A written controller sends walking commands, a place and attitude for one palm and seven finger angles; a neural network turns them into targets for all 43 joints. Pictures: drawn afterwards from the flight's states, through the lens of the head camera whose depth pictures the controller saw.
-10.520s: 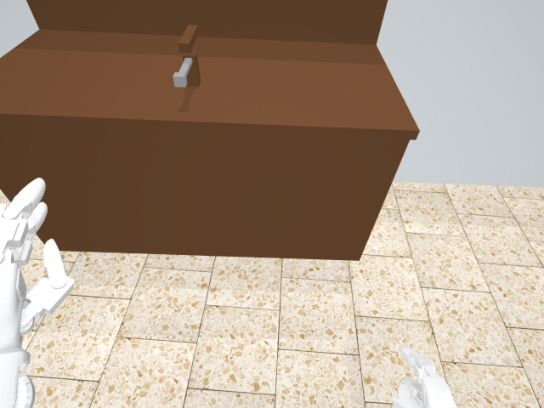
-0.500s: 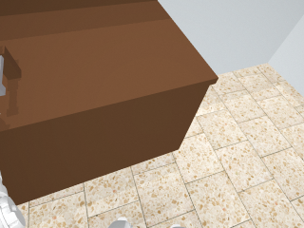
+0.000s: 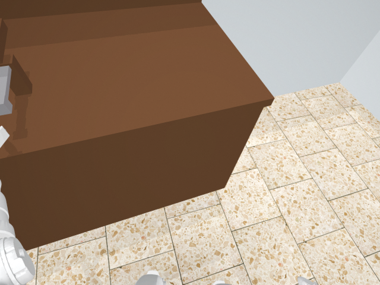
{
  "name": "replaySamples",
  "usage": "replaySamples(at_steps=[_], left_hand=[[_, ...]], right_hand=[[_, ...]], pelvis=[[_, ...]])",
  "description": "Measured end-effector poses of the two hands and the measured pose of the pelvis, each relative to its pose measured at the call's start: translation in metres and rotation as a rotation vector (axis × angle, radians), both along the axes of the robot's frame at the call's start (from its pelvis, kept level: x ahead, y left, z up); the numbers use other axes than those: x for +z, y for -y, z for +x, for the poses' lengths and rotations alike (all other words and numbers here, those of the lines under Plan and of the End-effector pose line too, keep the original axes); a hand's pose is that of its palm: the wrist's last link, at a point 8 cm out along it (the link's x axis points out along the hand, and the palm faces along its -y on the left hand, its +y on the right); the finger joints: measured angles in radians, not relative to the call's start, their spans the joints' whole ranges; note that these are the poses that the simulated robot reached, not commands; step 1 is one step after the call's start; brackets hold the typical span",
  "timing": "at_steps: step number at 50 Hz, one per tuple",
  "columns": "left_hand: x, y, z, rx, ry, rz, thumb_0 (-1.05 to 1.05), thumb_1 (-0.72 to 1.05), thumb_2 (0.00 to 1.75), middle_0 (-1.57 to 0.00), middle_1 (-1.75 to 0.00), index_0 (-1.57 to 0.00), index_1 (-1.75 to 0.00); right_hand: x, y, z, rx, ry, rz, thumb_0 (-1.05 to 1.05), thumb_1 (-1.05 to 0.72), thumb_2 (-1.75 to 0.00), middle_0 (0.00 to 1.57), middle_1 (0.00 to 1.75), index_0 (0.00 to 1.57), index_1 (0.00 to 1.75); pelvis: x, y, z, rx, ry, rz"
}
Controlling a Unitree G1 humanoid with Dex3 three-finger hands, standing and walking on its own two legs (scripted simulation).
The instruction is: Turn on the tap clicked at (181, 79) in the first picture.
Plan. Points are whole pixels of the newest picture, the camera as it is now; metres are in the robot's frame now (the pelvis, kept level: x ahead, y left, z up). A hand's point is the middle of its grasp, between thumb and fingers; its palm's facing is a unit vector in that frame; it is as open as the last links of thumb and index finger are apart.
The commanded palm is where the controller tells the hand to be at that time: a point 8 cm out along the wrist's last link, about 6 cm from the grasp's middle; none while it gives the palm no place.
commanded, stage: push the lever round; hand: left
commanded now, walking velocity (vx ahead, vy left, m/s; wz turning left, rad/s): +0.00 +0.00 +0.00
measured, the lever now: (0, 105) +0.43 +0.40 +0.10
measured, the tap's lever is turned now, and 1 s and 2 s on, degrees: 0 5 33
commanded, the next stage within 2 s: none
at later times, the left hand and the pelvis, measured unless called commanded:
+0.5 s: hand (13, 128) +0.39 +0.37 +0.08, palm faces +0.57 -0.82 -0.05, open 7.8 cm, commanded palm +0.34 +0.39 +0.09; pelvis +0.00 +0.00 +0.00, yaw +0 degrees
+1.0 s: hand (34, 123) +0.41 +0.34 +0.08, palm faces +0.66 -0.75 -0.05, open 7.8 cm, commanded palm +0.36 +0.35 +0.09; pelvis +0.01 +0.01 +0.00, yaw +0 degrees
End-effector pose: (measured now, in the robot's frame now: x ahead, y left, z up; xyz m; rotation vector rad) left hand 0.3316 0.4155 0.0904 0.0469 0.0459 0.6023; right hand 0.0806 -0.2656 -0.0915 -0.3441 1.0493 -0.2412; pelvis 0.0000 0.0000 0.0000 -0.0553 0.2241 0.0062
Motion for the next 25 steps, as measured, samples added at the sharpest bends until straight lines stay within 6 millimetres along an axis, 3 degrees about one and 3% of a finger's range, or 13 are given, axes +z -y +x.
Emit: replaySamples(at_steps=[13, 25], left_hand=[[-0.003, 0.004, 0.004, 0.013, -0.009, 0.005, 0.01, 0.9, 0.91, -0.15, -0.15, -0.15, -0.15], [-0.008, 0.01, 0.012, 0.009, -0.002, -0.006, 0.02, 0.9, 0.91, -0.15, -0.15, -0.15, -0.15]], right_hand=[[-0.004, 0.0, -0.024, -0.037, -0.058, 0.002, 0.01, -0.9, -0.9, 0.2, 0.3, 0.2, 0.3], [-0.001, -0.004, -0.019, -0.035, -0.041, -0.002, 0.01, -0.9, -0.9, 0.2, 0.3, 0.2, 0.3]], pelvis=[[0.0, -0.001, 0.0, -0.004, 0.0, 0.0], [0.001, -0.005, 0.001, -0.006, -0.002, -0.004]])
